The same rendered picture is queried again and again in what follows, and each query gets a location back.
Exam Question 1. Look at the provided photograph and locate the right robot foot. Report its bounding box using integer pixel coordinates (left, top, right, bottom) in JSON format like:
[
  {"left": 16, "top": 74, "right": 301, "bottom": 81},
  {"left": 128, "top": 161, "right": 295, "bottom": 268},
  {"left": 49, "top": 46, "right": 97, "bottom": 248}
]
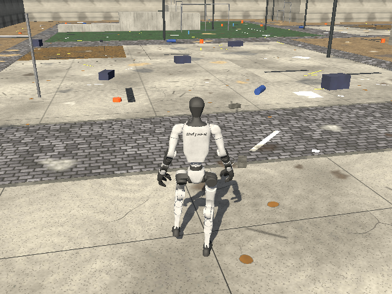
[{"left": 203, "top": 241, "right": 213, "bottom": 257}]

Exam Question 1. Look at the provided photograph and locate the robot torso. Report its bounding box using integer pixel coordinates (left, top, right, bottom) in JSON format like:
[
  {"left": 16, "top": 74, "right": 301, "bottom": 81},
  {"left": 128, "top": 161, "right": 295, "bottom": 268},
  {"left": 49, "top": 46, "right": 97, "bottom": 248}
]
[{"left": 182, "top": 121, "right": 211, "bottom": 184}]

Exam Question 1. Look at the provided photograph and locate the robot right forearm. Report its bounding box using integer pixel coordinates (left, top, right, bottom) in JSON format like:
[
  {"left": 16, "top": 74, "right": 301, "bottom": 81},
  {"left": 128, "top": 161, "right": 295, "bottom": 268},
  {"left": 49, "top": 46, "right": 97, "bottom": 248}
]
[{"left": 221, "top": 148, "right": 233, "bottom": 172}]

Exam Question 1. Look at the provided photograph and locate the robot left forearm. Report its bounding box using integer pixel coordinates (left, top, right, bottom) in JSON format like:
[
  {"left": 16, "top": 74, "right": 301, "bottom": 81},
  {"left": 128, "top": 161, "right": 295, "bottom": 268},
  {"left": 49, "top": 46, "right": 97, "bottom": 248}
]
[{"left": 159, "top": 149, "right": 173, "bottom": 175}]

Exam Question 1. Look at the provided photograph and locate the left robot hand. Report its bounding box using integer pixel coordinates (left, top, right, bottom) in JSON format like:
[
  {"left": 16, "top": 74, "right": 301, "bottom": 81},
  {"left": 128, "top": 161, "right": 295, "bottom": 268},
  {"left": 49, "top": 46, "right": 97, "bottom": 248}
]
[{"left": 157, "top": 172, "right": 172, "bottom": 187}]

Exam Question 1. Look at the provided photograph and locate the right robot hand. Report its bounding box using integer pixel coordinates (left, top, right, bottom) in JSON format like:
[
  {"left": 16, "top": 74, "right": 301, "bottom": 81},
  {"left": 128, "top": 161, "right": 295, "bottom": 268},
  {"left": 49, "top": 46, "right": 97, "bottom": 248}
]
[{"left": 220, "top": 169, "right": 234, "bottom": 182}]

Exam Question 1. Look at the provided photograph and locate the robot right upper arm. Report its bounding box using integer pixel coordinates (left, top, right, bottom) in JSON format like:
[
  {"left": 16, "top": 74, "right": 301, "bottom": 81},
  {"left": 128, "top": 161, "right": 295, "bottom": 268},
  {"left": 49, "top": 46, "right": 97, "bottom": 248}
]
[{"left": 209, "top": 124, "right": 227, "bottom": 157}]

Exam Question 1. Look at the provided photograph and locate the robot left upper arm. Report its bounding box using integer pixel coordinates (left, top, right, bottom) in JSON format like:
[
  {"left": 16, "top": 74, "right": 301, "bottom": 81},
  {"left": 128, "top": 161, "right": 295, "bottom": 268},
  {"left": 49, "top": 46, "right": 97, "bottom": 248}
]
[{"left": 167, "top": 124, "right": 184, "bottom": 158}]

